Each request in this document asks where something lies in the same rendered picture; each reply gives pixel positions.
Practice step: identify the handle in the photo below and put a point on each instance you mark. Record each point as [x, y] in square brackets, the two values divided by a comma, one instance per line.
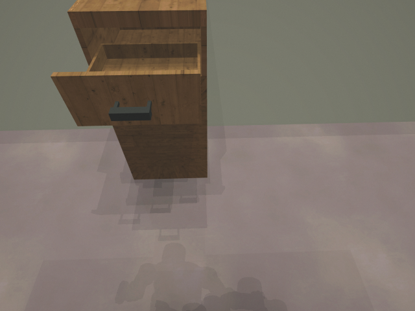
[130, 113]

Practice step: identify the drawer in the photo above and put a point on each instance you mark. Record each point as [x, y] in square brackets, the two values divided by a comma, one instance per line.
[168, 74]

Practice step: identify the cabinet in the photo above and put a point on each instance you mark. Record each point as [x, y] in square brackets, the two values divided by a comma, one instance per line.
[153, 151]

